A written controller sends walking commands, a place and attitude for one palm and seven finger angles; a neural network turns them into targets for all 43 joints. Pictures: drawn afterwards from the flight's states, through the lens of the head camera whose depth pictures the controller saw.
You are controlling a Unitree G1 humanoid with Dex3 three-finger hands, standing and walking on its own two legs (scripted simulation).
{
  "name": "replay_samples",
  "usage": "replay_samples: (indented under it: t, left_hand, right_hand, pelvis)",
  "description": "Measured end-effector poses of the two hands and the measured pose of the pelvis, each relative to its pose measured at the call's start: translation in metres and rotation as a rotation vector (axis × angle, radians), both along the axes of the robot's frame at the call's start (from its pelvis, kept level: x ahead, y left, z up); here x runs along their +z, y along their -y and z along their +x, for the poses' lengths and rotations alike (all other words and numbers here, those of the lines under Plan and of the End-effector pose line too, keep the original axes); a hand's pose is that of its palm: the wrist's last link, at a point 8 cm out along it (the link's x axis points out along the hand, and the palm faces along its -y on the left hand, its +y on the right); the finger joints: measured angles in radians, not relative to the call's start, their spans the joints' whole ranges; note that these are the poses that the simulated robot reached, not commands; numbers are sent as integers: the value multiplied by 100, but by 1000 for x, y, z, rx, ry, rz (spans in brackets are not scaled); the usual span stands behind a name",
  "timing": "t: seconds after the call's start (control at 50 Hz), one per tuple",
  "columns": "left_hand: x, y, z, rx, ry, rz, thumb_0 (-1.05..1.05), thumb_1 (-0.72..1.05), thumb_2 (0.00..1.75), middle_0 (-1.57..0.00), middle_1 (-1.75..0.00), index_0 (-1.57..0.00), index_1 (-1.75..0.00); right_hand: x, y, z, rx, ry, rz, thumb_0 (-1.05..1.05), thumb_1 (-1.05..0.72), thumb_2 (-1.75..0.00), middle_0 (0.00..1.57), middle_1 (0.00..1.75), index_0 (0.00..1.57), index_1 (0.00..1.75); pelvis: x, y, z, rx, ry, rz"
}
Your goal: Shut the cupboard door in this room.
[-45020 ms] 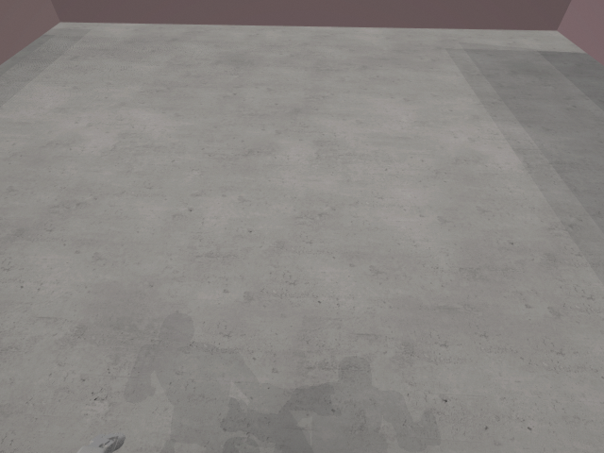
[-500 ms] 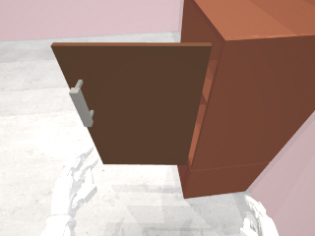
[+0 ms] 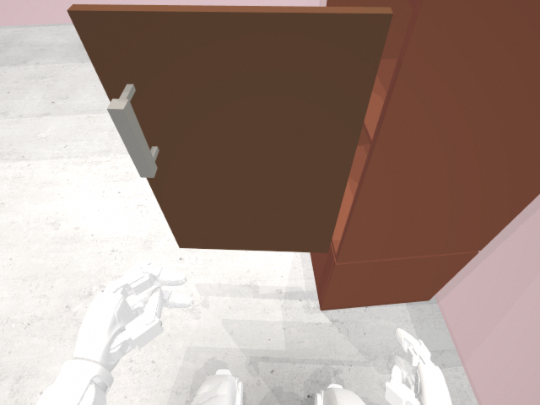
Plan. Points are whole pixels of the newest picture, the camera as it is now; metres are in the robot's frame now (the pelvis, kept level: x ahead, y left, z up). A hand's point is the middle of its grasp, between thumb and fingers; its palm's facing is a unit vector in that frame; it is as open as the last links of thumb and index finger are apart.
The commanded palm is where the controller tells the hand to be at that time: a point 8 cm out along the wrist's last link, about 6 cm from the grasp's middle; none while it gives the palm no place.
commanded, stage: raise the hand and make a fist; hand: left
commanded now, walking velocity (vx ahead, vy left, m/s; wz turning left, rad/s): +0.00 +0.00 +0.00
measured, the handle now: (139, 133) +0.49 +0.23 +0.13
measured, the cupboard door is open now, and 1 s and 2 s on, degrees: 82 82 82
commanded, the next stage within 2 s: bring the fist close to the handle in 1.14 s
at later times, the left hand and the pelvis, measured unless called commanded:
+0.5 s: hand (91, 289) +0.23 +0.22 +0.12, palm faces +0.09 -0.99 -0.06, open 3.1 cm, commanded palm +0.20 +0.26 +0.11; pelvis +0.02 +0.02 +0.03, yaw +1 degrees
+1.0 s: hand (120, 284) +0.24 +0.19 +0.11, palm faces -0.02 -1.00 -0.02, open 3.1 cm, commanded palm +0.22 +0.25 +0.13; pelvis +0.02 +0.01 +0.04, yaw +1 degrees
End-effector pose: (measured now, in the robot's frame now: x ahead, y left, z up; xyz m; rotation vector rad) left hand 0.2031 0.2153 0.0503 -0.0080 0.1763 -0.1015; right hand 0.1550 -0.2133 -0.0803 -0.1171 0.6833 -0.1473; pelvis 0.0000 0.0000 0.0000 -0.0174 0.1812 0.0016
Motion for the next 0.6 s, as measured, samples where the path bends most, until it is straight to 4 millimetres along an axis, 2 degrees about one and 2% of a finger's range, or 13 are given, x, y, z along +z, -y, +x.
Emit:
replay_samples:
  t: [0.06, 0.14, 0.2, 0.32, 0.36, 0.48, 0.52, 0.6]
  left_hand:
    - [12, -22, -6, 134, 12, 24, 2, 90, 89, -80, -95, -80, -95]
    - [39, -45, -14, 223, 170, 86, 2, 90, 90, -87, -103, -87, -103]
    - [43, -42, -12, 170, 227, 77, 2, 91, 90, -92, -109, -92, -109]
    - [29, -24, -1, 20, 116, 36, 2, 91, 90, -103, -121, -103, -121]
    - [36, -28, 1, 44, 118, 43, 2, 90, 90, -107, -125, -107, -125]
    - [72, -52, 2, 184, 248, 70, 2, 90, 90, -118, -137, -118, -137]
    - [74, -52, 4, 176, 244, 68, 2, 90, 90, -121, -140, -121, -140]
    - [61, -42, 8, 96, 148, 50, 2, 91, 90, -126, -145, -126, -145]
  right_hand:
    - [6, 7, -14, -35, -45, -30, 1, -90, -90, 20, 30, 20, 30]
    - [11, 16, -17, -1, -72, -89, 1, -90, -90, 20, 30, 20, 30]
    - [13, 19, -9, 31, -55, -119, 1, -90, -90, 20, 30, 20, 30]
    - [32, 10, 18, 26, 48, -120, 1, -90, -90, 20, 30, 20, 30]
    - [41, 4, 27, 27, 84, -108, 1, -90, -90, 20, 30, 20, 30]
    - [56, -18, 47, 100, 142, -68, 1, -90, -90, 20, 30, 20, 30]
    - [57, -23, 50, 125, 143, -57, 1, -90, -90, 20, 30, 20, 30]
    - [57, -26, 49, 141, 129, -52, 1, -90, -90, 20, 30, 20, 30]
  pelvis:
    - [8, -4, 8, -8, 7, 1]
    - [10, -9, 13, 4, 3, -6]
    - [8, -14, 11, 17, 2, -17]
    - [13, -21, 12, 9, 14, -17]
    - [16, -22, 14, 6, 25, -15]
    - [24, -22, 19, 17, 55, -19]
    - [26, -22, 19, 23, 62, -21]
    - [29, -21, 19, 27, 72, -20]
